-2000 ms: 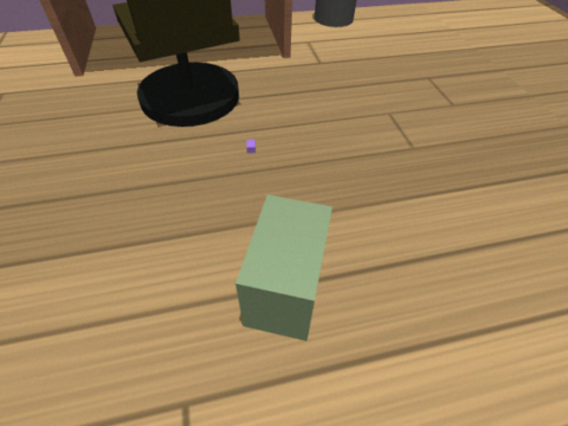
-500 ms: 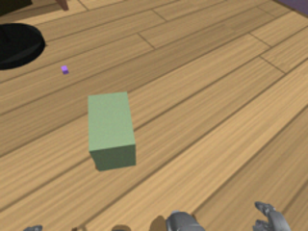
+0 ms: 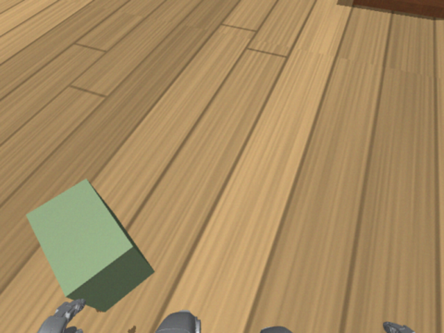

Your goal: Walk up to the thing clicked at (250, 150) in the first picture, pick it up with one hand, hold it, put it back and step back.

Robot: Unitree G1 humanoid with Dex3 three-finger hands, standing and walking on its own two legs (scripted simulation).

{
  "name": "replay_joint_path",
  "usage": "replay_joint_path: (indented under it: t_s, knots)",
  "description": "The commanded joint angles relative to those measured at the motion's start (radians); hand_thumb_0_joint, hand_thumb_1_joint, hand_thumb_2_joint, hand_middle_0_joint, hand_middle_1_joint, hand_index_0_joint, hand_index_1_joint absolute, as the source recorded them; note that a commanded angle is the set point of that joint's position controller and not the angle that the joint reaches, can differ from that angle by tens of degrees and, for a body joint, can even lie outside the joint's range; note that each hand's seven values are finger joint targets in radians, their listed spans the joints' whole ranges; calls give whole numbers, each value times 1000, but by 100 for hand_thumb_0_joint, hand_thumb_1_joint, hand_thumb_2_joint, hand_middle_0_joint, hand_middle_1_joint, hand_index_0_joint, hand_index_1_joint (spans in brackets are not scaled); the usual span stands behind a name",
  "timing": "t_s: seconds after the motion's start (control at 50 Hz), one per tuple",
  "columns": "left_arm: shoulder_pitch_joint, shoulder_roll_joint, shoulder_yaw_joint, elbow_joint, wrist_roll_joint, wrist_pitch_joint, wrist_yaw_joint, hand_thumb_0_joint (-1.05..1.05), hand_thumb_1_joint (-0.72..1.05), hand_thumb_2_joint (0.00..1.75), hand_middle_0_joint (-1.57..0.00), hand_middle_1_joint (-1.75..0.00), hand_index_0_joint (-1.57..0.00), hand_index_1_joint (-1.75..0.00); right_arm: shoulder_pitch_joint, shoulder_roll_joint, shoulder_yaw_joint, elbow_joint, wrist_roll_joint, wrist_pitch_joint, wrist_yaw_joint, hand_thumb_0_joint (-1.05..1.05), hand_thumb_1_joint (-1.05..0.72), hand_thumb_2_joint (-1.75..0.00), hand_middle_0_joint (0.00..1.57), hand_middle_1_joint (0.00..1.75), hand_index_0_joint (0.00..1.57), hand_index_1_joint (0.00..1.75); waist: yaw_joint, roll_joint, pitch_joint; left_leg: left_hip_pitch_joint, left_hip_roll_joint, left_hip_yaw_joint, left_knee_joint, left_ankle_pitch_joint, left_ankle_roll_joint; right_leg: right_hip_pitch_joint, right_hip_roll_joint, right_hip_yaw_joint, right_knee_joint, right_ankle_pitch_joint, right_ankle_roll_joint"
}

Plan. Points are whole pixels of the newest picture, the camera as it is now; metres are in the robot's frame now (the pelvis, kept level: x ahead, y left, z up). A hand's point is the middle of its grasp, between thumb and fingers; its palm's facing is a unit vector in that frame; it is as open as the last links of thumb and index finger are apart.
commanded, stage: walk up
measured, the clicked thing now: out of the picture +0.84 +1.29 -0.74
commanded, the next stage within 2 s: stand in 1.92 s
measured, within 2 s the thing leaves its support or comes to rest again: neither
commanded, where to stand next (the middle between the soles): +0.07 +0.00 m, yaw -36 degrees
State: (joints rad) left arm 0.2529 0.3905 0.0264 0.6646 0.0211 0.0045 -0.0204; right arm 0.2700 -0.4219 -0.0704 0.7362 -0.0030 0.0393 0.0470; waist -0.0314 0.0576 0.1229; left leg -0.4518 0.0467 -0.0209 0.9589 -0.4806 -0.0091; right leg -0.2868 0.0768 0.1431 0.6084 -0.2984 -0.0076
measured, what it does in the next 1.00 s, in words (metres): steps on the spot, turning right: left foot, then right foot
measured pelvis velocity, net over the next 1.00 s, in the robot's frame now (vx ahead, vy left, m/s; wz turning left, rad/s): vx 0.00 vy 0.03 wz -0.53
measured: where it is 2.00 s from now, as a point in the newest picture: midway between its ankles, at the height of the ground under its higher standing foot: outside the picture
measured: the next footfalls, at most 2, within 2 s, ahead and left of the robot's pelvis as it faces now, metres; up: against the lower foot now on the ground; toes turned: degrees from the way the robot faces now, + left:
left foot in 0.10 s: +0.11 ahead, +0.13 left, +0.00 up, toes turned -6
right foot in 0.48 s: +0.02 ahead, -0.13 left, +0.00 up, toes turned -19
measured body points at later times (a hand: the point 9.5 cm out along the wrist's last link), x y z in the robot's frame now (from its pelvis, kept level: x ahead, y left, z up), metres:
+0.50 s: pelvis +0.00 +0.01 -0.02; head +0.05 +0.00 +0.43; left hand +0.21 +0.29 -0.11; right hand -0.04 -0.33 -0.11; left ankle +0.07 +0.13 -0.72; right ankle -0.01 -0.12 -0.73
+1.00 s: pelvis +0.00 +0.03 -0.01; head +0.04 +0.02 +0.44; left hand +0.24 +0.26 -0.12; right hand -0.11 -0.28 -0.11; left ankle +0.07 +0.13 -0.73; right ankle -0.05 -0.10 -0.70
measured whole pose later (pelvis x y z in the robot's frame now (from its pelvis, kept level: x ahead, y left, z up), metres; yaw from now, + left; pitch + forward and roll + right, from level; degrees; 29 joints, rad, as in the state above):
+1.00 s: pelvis +0.00 +0.03 -0.01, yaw -30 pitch -2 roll -2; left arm 0.24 0.42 0.06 0.83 0.01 0.00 -0.01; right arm 0.28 -0.39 -0.03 0.81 -0.04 -0.03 0.02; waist -0.02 0.00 0.12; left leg -0.32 0.10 0.06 0.73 -0.37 0.00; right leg -0.40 0.04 0.04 0.88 -0.49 -0.02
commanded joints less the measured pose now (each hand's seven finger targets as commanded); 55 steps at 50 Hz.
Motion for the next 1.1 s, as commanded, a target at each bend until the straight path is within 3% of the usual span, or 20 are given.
replay_joint_path:
  t_s: [0.0,0.06,0.1,0.12,0.2,0.3,0.42,0.46,0.48,0.5,0.56,0.74,0.78,0.8,0.86,0.98,1.02,1.04,1.06,1.08]
  knots:
    - [5,274,106,-89,7,-16,29,0,90,90,-20,-30,-20,-30,14,-155,-57,-98,-7,-49,-33,0,-90,-90,20,30,20,30,32,-240,-125,60,-52,11,-137,42,25,-15,-183,259,-106,363,-207]
    - [-64,238,89,-118,-13,1,33,0,90,90,-20,-30,-20,-30,135,-151,-68,-68,-20,-69,-52,0,-90,-90,20,30,20,30,-56,-167,-167,310,-59,-6,-430,251,57,-155,-126,221,84,380,-121]
    - [0,159,66,-121,-17,7,46,0,90,90,-20,-30,-20,-30,95,-295,-100,-102,-33,-81,-64,0,-90,-90,20,30,20,30,-19,183,-153,359,377,-523,-652,315,151,-362,87,32,417,-260,5]
    - [38,245,84,-85,-3,8,55,0,90,90,-20,-30,-20,-30,32,-333,-113,-111,-14,-83,-56,0,-90,-90,20,30,20,30,-3,161,-137,273,472,-586,-657,338,247,-311,15,24,567,-307,11]
    - [31,234,105,-30,-19,14,15,0,90,90,-20,-30,-20,-30,11,-241,-79,-101,-16,-94,-65,0,-90,-90,20,30,20,30,12,133,-87,239,259,-182,-568,438,199,-291,-51,-11,589,-144,0]
    - [-24,185,95,-47,-13,11,-15,0,90,90,-20,-30,-20,-30,101,-254,-80,-106,-24,-93,-55,0,-90,-90,20,30,20,30,-34,150,-147,376,271,-82,-497,567,218,-273,-72,-98,355,-165,15]
    - [93,175,103,28,-9,-5,1,0,90,90,-20,-30,-20,-30,20,-259,-74,-137,-11,-59,-49,0,-90,-90,20,30,20,30,36,138,-172,162,260,26,-314,510,165,45,-26,-223,8,-23,-27]
    - [149,269,137,44,6,-24,15,0,90,90,-20,-30,-20,-30,35,-172,-44,-146,-7,-47,-48,0,-90,-90,20,30,20,30,73,-123,-156,-69,154,102,-16,210,84,191,-146,75,-158,-73,-88]
    - [102,350,147,2,15,-38,23,0,90,90,-20,-30,-20,-30,-6,-125,-24,-170,2,-42,-48,0,-90,-90,20,30,20,30,59,-291,-96,-262,-14,104,112,-108,16,148,-376,506,-250,-17,-215]
    - [85,380,147,2,11,-32,24,0,90,90,-20,-30,-20,-30,-64,-198,-47,-161,-4,-39,-66,0,-90,-90,20,30,20,30,82,-239,-86,-168,35,-7,193,-190,18,-8,-451,555,-253,17,-321]
    - [-40,297,117,-2,3,-33,37,0,90,90,-20,-30,-20,-30,41,-205,-47,-59,3,-47,-60,0,-90,-90,20,30,20,30,11,-210,-89,-101,47,-3,139,-17,26,-20,-270,275,-155,4,-215]
    - [-24,229,88,8,-11,-16,33,0,90,90,-20,-30,-20,-30,112,-182,-46,16,-25,-88,-59,0,-90,-90,20,30,20,30,-15,-164,-161,259,-39,20,-394,123,57,-167,-168,170,80,210,-140]
    - [-10,175,69,13,-20,-13,45,0,90,90,-20,-30,-20,-30,56,-336,-80,-7,-31,-98,-62,0,-90,-90,20,30,20,30,-12,171,-135,247,381,-549,-641,50,225,-334,46,-16,393,-240,-18]
    - [-21,262,89,30,-4,-18,56,0,90,90,-20,-30,-20,-30,16,-347,-90,-16,-23,-100,-53,0,-90,-90,20,30,20,30,-8,101,-104,206,457,-614,-630,109,328,-306,-14,41,507,-308,-9]
    - [8,225,94,82,-19,-23,38,0,90,90,-20,-30,-20,-30,-13,-268,-63,-7,-26,-105,-64,0,-90,-90,20,30,20,30,26,58,-54,206,274,-266,-526,338,228,-280,-41,-13,483,-221,-16]
    - [64,169,81,136,-8,-50,25,0,90,90,-20,-30,-20,-30,-29,-241,-44,-7,-25,-74,-46,0,-90,-90,20,30,20,30,45,128,-141,181,200,-62,-363,444,175,25,-15,-190,-10,-56,-21]
    - [87,217,100,155,4,-64,38,0,90,90,-20,-30,-20,-30,-3,-164,-14,-9,-14,-62,-46,0,-90,-90,20,30,20,30,57,3,-161,33,132,3,-193,354,98,206,-55,-46,-108,52,-55]
    - [72,283,108,137,16,-74,45,0,90,90,-20,-30,-20,-30,-18,-112,2,-30,-7,-62,-44,0,-90,-90,20,30,20,30,49,-159,-152,-122,44,53,-75,169,30,234,-257,298,-170,93,-133]
    - [39,320,102,132,6,-72,45,0,90,90,-20,-30,-20,-30,-69,-158,-15,-21,-8,-52,-56,0,-90,-90,20,30,20,30,59,-153,-128,-50,33,4,-15,-130,30,54,-404,446,-189,84,-275]
    - [13,305,96,125,3,-72,42,0,90,90,-20,-30,-20,-30,-60,-182,-28,0,-13,-51,-59,0,-90,-90,20,30,20,30,42,-127,-106,-1,46,-29,13,-165,31,-15,-402,425,-176,81,-292]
